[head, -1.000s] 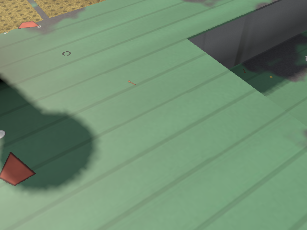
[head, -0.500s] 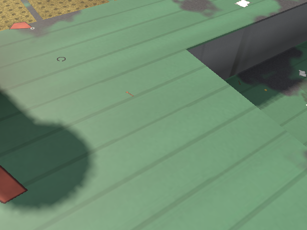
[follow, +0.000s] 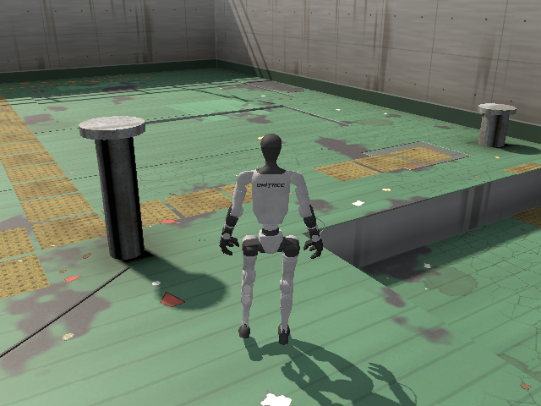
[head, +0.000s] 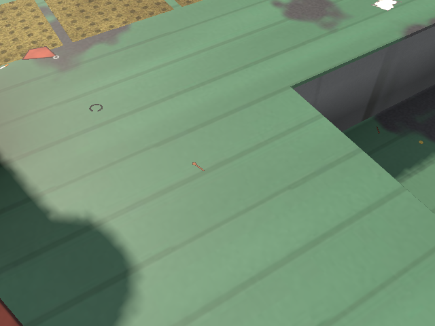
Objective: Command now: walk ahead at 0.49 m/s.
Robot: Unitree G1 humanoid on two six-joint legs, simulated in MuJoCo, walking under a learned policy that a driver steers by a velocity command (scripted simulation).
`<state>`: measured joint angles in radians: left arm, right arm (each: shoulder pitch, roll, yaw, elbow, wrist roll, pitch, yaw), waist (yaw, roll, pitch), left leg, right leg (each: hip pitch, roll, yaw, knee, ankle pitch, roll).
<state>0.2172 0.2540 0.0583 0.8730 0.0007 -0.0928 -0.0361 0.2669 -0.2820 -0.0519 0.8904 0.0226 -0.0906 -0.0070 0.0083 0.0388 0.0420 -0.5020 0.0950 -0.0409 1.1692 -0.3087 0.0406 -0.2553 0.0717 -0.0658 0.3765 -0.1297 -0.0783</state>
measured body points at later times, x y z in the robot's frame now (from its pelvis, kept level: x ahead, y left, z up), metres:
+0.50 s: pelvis +0.29 +0.07 +0.00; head +0.32 +0.08 +0.45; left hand +0.35 +0.35 -0.14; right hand +0.40 -0.20 -0.11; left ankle +0.34 +0.16 -0.74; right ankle +0.20 -0.07 -0.65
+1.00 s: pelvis +0.57 +0.01 -0.01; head +0.60 +0.00 +0.44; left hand +0.72 +0.27 -0.11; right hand +0.59 -0.27 -0.15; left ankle +0.43 +0.16 -0.65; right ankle +0.64 -0.08 -0.74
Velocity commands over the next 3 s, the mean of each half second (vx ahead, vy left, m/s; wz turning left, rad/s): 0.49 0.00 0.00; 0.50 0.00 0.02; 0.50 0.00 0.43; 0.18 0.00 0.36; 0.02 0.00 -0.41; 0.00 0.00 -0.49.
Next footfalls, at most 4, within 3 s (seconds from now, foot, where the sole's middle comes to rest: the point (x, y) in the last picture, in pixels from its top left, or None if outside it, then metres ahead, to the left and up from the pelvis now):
0.36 left None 0.38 0.16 -0.78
0.90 right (259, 264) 0.68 -0.09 -0.78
1.46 left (184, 195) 0.95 0.18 -0.78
1.90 right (218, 149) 1.18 0.05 -0.78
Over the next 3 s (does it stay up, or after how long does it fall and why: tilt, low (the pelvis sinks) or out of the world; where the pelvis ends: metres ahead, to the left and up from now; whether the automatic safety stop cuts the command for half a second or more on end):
stays up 1.02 0.08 0.00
